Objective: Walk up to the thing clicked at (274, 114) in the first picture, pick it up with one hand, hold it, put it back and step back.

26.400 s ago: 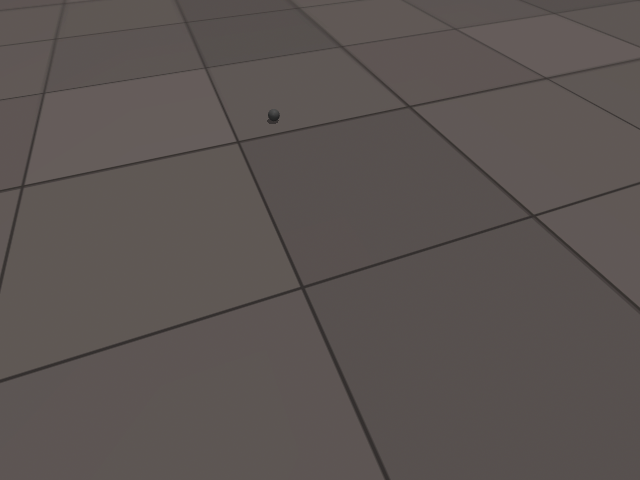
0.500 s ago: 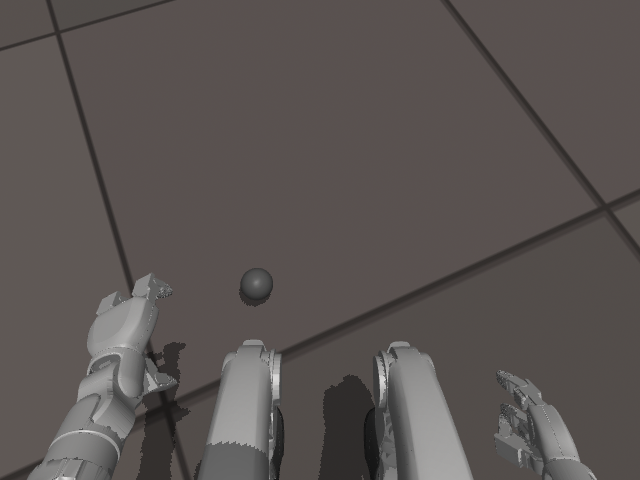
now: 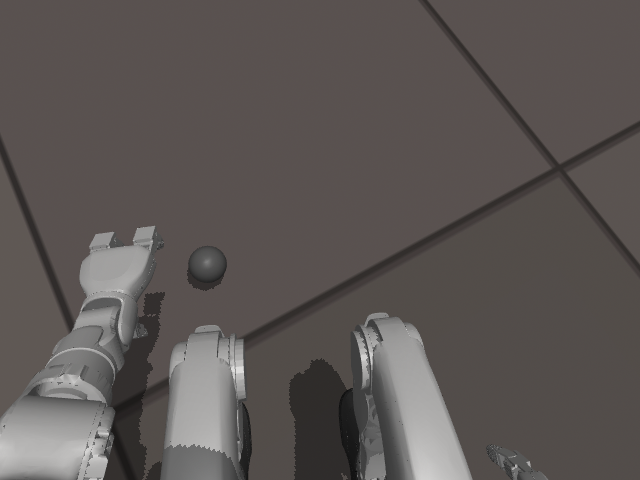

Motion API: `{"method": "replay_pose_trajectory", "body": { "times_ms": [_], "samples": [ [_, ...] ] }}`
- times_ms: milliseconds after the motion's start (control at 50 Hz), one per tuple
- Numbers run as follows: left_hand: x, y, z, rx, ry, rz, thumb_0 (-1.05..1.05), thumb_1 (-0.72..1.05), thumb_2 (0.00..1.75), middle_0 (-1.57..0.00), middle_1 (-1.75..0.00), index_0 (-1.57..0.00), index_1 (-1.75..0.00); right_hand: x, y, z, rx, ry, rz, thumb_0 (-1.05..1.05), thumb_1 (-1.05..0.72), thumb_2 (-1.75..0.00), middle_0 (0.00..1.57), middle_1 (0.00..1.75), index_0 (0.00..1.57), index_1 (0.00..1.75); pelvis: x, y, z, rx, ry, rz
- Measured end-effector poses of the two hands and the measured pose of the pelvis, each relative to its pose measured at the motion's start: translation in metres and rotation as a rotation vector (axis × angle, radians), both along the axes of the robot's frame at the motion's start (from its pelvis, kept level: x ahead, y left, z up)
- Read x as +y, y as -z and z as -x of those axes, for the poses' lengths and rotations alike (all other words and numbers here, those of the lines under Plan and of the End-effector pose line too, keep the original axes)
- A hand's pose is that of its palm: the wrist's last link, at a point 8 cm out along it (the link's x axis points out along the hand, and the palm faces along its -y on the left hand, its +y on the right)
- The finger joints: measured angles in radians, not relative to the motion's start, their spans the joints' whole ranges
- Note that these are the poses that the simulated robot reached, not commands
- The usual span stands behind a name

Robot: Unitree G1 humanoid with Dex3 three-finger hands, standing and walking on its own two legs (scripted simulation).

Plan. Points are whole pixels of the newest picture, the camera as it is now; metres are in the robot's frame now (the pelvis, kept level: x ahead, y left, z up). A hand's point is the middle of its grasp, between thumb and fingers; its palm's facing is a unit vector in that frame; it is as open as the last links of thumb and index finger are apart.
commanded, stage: rise first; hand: left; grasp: from above
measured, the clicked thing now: (207, 264) +0.49 +0.17 -0.36
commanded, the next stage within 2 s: approach in 1.00 s
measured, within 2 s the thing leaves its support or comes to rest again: neither
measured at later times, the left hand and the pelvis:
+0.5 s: hand (153, 278) +0.42 +0.23 -0.22, palm faces -0.45 -0.05 -0.89, open 13.6 cm; pelvis +0.01 -0.01 -0.04, yaw -1 degrees
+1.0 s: hand (160, 271) +0.44 +0.22 -0.23, palm faces -0.44 -0.05 -0.90, open 14.0 cm; pelvis +0.01 +0.00 -0.05, yaw -2 degrees
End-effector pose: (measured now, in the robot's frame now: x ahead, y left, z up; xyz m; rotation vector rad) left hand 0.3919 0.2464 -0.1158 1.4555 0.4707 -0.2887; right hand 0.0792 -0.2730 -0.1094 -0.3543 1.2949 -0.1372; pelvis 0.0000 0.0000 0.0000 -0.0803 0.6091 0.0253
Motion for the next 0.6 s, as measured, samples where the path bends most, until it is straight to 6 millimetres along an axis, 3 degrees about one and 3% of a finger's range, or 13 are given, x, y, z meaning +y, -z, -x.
{"method": "replay_pose_trajectory", "body": {
  "times_ms": [320, 600],
  "samples": [
    [-0.01, 0.032, -0.026, -0.012, 0.035, -0.052, 0.01, -0.43, 0.93, -0.17, -0.93, -0.18, -0.93, 0.01, 0.042, -0.004, 0.044, -0.025, -0.062, 0.01, -0.91, -0.9, 0.2, 0.3, 0.2, 0.3, -0.004, 0.029, -0.004, 0.007, 0.016, -0.007],
    [-0.016, 0.049, -0.039, -0.022, 0.04, -0.042, 0.01, -0.45, 0.94, -0.16, -0.95, -0.16, -0.94, 0.002, 0.048, 0.006, 0.099, -0.013, -0.047, 0.01, -0.91, -0.9, 0.2, 0.3, 0.2, 0.3, -0.005, 0.039, -0.01, 0.015, 0.027, -0.005]
  ]
}}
